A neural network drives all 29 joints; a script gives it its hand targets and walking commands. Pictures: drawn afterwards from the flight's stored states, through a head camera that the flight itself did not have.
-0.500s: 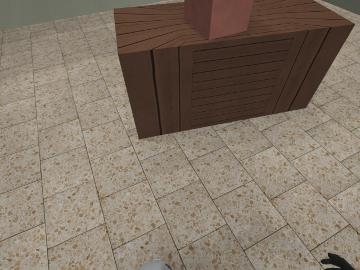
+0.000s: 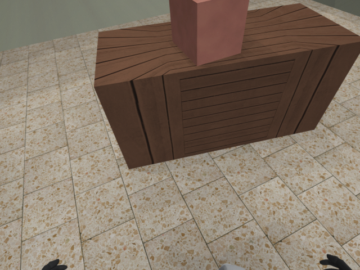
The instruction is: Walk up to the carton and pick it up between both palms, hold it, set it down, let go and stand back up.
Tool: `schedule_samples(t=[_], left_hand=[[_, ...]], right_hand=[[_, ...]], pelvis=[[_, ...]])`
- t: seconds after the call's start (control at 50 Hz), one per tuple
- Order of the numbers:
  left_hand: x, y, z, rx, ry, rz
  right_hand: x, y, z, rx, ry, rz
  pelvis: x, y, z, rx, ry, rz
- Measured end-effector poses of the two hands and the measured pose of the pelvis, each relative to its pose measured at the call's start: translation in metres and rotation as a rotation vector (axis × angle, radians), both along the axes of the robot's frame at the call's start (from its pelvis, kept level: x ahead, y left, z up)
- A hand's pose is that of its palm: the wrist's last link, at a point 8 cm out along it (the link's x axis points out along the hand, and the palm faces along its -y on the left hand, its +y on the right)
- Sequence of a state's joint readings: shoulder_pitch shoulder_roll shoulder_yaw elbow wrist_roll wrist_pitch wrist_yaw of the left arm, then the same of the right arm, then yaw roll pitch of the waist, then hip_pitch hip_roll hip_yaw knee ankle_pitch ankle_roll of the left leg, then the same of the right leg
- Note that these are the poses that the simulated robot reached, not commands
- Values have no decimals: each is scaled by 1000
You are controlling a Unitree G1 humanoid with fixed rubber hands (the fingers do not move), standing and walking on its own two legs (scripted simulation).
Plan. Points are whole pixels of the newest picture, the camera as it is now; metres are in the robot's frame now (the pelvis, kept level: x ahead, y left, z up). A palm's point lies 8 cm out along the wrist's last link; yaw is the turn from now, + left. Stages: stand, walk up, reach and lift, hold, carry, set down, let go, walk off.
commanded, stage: walk up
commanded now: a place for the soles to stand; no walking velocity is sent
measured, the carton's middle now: (205, 20) +1.16 -0.11 +0.05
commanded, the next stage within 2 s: none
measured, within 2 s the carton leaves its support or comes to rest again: neither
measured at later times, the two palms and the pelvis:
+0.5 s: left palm (87, 203) +0.32 +0.30 -0.11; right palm (333, 198) +0.29 -0.36 -0.07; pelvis +0.22 -0.03 +0.00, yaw +0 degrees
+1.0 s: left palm (127, 145) +0.49 +0.20 -0.06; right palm (333, 138) +0.50 -0.47 -0.08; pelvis +0.41 -0.14 +0.01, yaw +2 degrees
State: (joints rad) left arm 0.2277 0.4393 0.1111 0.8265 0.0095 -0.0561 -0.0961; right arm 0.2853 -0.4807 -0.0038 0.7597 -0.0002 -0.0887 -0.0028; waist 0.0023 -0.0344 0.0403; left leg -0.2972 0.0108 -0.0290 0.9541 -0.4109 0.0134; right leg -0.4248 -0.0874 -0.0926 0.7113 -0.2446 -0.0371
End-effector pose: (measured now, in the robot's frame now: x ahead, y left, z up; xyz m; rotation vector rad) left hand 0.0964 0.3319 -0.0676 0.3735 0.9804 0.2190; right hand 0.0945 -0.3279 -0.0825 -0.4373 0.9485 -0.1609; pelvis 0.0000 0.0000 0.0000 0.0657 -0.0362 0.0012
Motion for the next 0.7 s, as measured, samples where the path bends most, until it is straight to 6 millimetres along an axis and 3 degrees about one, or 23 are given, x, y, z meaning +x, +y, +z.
schedule_samples(t=[0.1,0.2,0.3,0.42,0.46,0.58,0.7], left_hand=[[31,-11,25,47,35,15],[76,-20,30,50,47,4],[122,-25,16,20,68,4],[182,-25,-25,-36,88,10],[205,-29,-36,-58,74,21],[252,-48,-38,-98,77,21],[291,-67,-33,-95,92,39]], right_hand=[[34,-14,3,27,49,-3],[63,-25,5,28,98,-28],[107,-31,11,4,110,-32],[171,-33,10,-59,83,-29],[184,-31,9,-75,92,-28],[224,-46,31,-120,88,-33],[277,-67,30,-114,64,-8]], pelvis=[[40,-16,17,-9,5,2],[83,-25,23,-25,1,-11],[130,-29,20,-53,6,-15],[193,-23,-2,-84,-7,-16],[208,-24,-6,-66,-27,-1],[251,-36,4,-48,-39,5],[296,-58,5,-35,-35,18]])
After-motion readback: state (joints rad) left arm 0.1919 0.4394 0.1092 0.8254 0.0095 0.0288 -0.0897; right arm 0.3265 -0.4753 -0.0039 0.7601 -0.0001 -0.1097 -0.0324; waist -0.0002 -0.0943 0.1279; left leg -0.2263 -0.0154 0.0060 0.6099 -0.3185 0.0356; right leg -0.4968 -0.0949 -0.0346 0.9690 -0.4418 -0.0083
